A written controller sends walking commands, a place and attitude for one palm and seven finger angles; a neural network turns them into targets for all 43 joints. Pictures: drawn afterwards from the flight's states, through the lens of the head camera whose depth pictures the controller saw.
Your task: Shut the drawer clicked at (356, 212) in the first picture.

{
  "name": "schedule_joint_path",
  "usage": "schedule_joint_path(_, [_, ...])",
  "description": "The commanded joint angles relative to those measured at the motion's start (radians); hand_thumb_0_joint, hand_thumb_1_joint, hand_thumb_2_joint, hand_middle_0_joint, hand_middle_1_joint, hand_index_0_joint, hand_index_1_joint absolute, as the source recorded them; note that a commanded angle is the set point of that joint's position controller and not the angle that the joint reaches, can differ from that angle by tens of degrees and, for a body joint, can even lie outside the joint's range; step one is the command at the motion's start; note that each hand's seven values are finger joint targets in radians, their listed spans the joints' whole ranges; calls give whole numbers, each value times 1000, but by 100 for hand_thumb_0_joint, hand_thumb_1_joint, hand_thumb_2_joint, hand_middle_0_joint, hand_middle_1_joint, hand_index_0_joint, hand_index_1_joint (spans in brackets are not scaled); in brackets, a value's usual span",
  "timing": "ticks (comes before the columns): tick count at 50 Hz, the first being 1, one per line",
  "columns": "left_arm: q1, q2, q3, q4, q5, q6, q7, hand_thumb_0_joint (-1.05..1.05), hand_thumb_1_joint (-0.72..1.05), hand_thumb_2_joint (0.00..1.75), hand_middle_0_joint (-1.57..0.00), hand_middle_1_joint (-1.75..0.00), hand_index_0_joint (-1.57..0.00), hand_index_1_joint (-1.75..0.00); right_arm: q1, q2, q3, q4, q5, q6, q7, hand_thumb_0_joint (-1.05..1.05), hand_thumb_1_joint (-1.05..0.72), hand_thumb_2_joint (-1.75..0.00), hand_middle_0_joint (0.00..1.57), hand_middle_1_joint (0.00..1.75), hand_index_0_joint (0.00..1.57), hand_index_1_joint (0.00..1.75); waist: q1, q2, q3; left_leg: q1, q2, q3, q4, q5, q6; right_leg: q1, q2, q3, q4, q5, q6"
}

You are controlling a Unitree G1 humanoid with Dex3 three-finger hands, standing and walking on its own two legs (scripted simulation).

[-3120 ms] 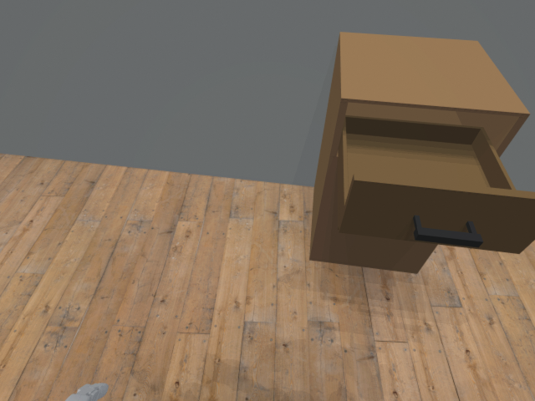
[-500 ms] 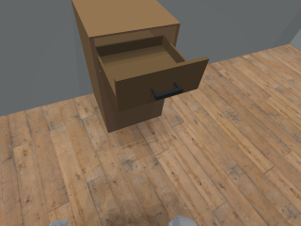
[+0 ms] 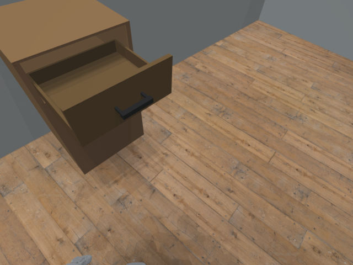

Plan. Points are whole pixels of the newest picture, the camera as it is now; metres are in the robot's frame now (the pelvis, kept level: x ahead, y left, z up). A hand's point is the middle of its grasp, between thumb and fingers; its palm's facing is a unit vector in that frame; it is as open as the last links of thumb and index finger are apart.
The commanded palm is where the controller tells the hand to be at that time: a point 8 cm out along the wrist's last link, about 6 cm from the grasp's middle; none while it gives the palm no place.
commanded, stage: walk to a spot facing it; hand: left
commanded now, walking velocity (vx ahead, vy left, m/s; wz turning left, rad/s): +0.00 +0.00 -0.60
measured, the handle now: (133, 104) +0.61 +0.18 -0.07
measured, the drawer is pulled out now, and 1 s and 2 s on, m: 0.29 0.29 0.29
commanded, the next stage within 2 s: none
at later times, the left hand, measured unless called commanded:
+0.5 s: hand (122, 262) +0.15 +0.14 -0.16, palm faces -0.30 -0.92 -0.24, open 7.4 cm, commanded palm none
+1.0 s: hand (121, 245) +0.19 +0.16 -0.18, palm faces -0.47 -0.87 -0.17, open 7.4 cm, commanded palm none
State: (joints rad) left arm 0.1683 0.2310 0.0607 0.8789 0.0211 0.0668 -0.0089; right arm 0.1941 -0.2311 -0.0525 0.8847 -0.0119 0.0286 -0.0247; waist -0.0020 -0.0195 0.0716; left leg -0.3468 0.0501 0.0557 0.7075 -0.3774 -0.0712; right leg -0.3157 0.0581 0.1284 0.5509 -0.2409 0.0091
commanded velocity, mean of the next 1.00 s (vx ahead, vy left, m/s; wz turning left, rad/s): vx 0.18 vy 0.00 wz -0.60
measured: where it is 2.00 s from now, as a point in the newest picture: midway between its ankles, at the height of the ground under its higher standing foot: (233, 230)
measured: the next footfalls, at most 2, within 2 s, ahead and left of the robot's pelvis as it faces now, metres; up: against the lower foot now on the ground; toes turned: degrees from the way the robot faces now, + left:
left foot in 0.02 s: +0.05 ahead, +0.12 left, +0.00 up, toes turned +3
right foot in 0.48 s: -0.01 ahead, -0.14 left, +0.00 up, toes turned -23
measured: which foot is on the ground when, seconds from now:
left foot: up 0.00-0.00, down 0.02-0.46, up 0.48-0.92, down 0.94-1.00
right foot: down 0.00-0.02, up 0.04-0.46, down 0.48-0.94, up 0.96-1.00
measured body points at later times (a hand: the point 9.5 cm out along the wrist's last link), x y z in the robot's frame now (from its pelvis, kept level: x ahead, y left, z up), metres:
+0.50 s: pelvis -0.01 -0.02 -0.01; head +0.02 -0.05 +0.44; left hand +0.16 +0.19 -0.14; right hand -0.06 -0.27 -0.16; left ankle +0.01 +0.12 -0.72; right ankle -0.05 -0.12 -0.73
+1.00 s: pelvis +0.11 -0.02 +0.00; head +0.14 -0.01 +0.44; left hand +0.22 +0.20 -0.17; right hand +0.08 -0.31 -0.11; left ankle +0.19 +0.04 -0.73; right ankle -0.04 -0.10 -0.69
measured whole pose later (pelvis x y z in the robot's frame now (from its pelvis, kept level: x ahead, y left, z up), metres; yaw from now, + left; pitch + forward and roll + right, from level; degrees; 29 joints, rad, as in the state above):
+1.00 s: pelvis +0.11 -0.02 +0.00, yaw -36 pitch +0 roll -1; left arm 0.38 0.23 0.09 1.01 0.02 0.03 -0.02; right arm 0.15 -0.20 -0.03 0.84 -0.03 -0.05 0.00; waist 0.06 -0.04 0.04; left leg -0.34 0.06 0.11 0.63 -0.28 0.01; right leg -0.28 0.05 0.11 0.89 -0.48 -0.01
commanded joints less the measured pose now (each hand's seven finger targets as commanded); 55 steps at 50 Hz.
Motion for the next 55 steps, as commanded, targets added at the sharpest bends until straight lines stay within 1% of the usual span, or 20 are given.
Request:
schedule_joint_path(1, [-28,94,41,-125,-17,-15,-1,0,90,90,-20,-30,-20,-30,157,-219,-39,-50,-9,-44,-17,0,-90,-90,20,30,20,30,-48,261,-135,320,302,-349,-452,164,128,-256,20,34,208,-155,-8])
schedule_joint_path(2, [-19,106,46,-126,-2,-19,-6,0,90,90,-20,-30,-20,-30,133,-250,-38,-70,-11,-40,-15,0,-90,-90,20,30,20,30,-38,297,-97,216,447,-458,-484,174,217,-278,2,-57,444,-348,22])
schedule_joint_path(6, [11,104,54,-60,6,-13,-27,0,90,90,-20,-30,-20,-30,15,-143,-10,-81,-14,-53,-23,0,-90,-90,20,30,20,30,14,148,-58,174,268,-139,-419,402,182,-269,-58,-71,693,-155,53])
schedule_joint_path(9, [1,81,44,-51,-3,-8,-28,0,90,90,-20,-30,-20,-30,66,-130,-16,-57,-8,-52,-24,0,-90,-90,20,30,20,30,-10,187,-86,275,257,-36,-374,570,193,-273,-76,-110,626,-149,71])
schedule_joint_path(15, [-82,51,32,-71,-2,-6,-31,0,90,90,-20,-30,-20,-30,119,-156,-45,-13,-14,-39,-10,0,-90,-90,20,30,20,30,-54,199,-77,276,313,25,-359,535,213,-167,-109,-184,357,-202,63])
schedule_joint_path(20, [-43,49,31,-64,-3,-27,-26,0,90,90,-20,-30,-20,-30,85,-187,-63,-5,-17,-32,2,0,-90,-90,20,30,20,30,-30,240,-109,258,340,87,-255,550,175,-38,-87,-226,127,-165,26])
schedule_joint_path(22, [54,99,43,-31,2,-44,-19,0,90,90,-20,-30,-20,-30,79,-173,-62,-10,-8,-28,9,0,-90,-90,20,30,20,30,21,130,-163,155,291,164,-45,443,85,191,-93,-220,-123,63,1])
schedule_joint_path(23, [130,212,61,-11,11,-61,-7,0,90,90,-20,-30,-20,-30,88,-101,-43,-36,-2,-23,17,0,-90,-90,20,30,20,30,60,-184,-198,-106,189,207,176,17,19,401,-315,71,-223,221,-80])
schedule_joint_path(24, [172,282,74,-1,-2,-57,7,0,90,90,-20,-30,-20,-30,35,-67,-27,-81,-12,-13,18,0,-90,-90,20,30,20,30,80,-313,-185,-304,89,107,380,-276,-12,397,-470,289,-230,385,-174])
schedule_joint_path(26, [133,230,75,-9,-9,-50,17,0,90,90,-20,-30,-20,-30,-76,-98,-33,-94,-11,-1,13,0,-90,-90,20,30,20,30,87,-252,-84,-369,97,-43,492,-158,9,262,-392,307,-321,-75,-198])
schedule_joint_path(30, [52,161,49,-31,-4,-79,10,0,90,90,-20,-30,-20,-30,-10,-103,-42,-38,-27,-12,35,0,-90,-90,20,30,20,30,15,-122,-32,-267,99,-10,399,65,-15,147,-275,133,-337,-132,-154])
schedule_joint_path(41, [189,172,51,20,4,-105,7,0,90,90,-20,-30,-20,-30,-145,-78,-27,-120,-13,-59,43,0,-90,-90,20,30,20,30,63,-134,-9,-223,26,-16,70,49,-4,206,-264,259,-310,-55,-197])
schedule_joint_path(43, [160,184,57,13,5,-102,8,0,90,90,-20,-30,-20,-30,-112,-77,-25,-120,-7,-71,39,0,-90,-90,20,30,20,30,44,-140,-26,-95,5,-11,-44,30,8,158,-254,261,-260,-2,-187])
schedule_joint_path(45, [104,171,60,4,1,-98,6,0,90,90,-20,-30,-20,-30,36,-95,-31,-75,-4,-82,24,0,-90,-90,20,30,20,30,-32,-95,-52,218,-16,1,-221,120,17,-30,-182,214,-135,-32,-134])
schedule_joint_path(46, [94,114,52,-9,-4,-95,-1,0,90,90,-20,-30,-20,-30,181,-164,-46,-31,-9,-90,5,0,-90,-90,20,30,20,30,-95,65,-115,436,81,-100,-308,22,36,-161,-85,141,79,-57,-96])
schedule_joint_path(47, [121,45,41,-30,-17,-91,-16,0,90,90,-20,-30,-20,-30,298,-284,-67,-10,-26,-91,-1,0,-90,-90,20,30,20,30,-125,394,-179,551,398,-488,-460,-238,124,-368,47,-42,431,-342,-30])
schedule_joint_path(48, [108,81,49,-44,-5,-98,-21,0,90,90,-20,-30,-20,-30,279,-271,-54,-22,-21,-83,0,0,-90,-90,20,30,20,30,-107,311,-127,421,490,-616,-552,-394,194,-397,-22,-51,587,-326,-30])
schedule_joint_path(51, [73,76,55,-3,13,-86,-45,0,90,90,-20,-30,-20,-30,119,-125,-18,-40,-16,-98,0,0,-90,-90,20,30,20,30,-24,148,52,164,363,-343,-579,-249,153,-392,-132,-85,730,-97,-15])
schedule_joint_path(53, [120,32,50,21,16,-67,-50,0,90,90,-20,-30,-20,-30,108,-80,-8,-21,-9,-112,-5,0,-90,-90,20,30,20,30,11,176,30,163,286,-121,-541,31,106,-350,-141,-102,715,13,4])
schedule_joint_path(55, [119,19,48,26,15,-59,-50,0,90,90,-20,-30,-20,-30,154,-61,-6,4,-5,-122,-10,0,-90,-90,20,30,20,30,10,175,-13,224,270,-26,-507,229,108,-365,-144,-114,703,52,16])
